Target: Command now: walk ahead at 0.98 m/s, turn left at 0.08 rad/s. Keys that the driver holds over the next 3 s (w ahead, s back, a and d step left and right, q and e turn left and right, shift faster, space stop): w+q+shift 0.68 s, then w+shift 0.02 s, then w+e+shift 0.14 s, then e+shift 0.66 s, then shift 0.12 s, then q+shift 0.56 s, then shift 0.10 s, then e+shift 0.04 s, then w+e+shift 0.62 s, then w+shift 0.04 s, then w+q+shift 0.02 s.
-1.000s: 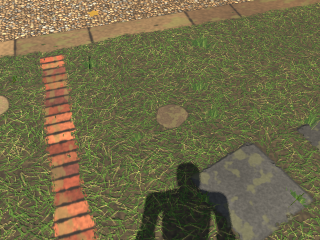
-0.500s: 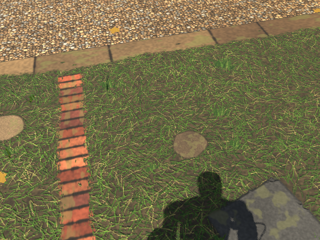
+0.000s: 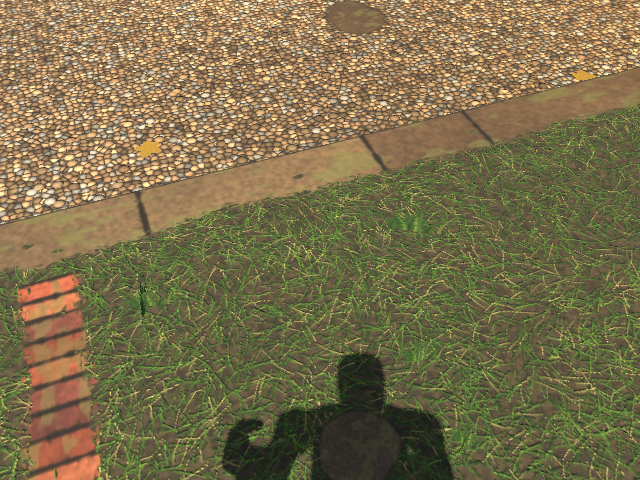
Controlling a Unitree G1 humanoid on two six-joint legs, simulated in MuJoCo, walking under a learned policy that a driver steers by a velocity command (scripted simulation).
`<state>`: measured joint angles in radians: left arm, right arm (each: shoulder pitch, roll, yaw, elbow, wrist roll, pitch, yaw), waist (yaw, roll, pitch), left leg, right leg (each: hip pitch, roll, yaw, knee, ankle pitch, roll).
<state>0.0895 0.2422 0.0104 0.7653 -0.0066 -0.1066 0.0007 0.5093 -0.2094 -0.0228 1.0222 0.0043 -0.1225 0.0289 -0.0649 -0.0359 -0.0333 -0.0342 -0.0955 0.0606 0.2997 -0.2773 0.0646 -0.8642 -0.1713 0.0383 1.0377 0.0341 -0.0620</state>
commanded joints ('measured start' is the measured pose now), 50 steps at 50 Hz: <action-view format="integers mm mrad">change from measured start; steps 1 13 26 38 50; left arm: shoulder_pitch -104 388 145 91 -92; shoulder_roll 30 180 166 137 23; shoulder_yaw -1 77 78 41 29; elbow -72 7 57 -96 -91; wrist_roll -2 9 21 -89 -6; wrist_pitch -22 -38 -31 -84 -3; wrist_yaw -14 -18 5 -13 -50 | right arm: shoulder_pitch -56 -73 -378 -7 -122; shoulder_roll -128 -115 -89 -180 -149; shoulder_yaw -12 -6 -32 -87 -52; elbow -89 -210 -386 -297 -241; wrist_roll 17 86 25 -4 -22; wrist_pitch -32 -6 95 33 -3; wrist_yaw -23 -32 13 35 -85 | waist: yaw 25 233 55 -1 -8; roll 16 -260 48 59 57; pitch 173 -286 200 -42 94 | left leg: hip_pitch -281 -791 -742 168 -131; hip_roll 224 129 275 393 145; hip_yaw -140 -221 -66 -838 106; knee -255 1206 699 -112 -31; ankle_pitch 158 -97 382 -356 770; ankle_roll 144 40 28 307 -78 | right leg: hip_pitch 195 1299 718 40 272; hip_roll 26 -239 -68 142 150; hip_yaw -46 705 -261 73 -132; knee -258 -776 -935 526 -386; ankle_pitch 231 -820 -69 -425 334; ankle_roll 19 -110 -35 -41 45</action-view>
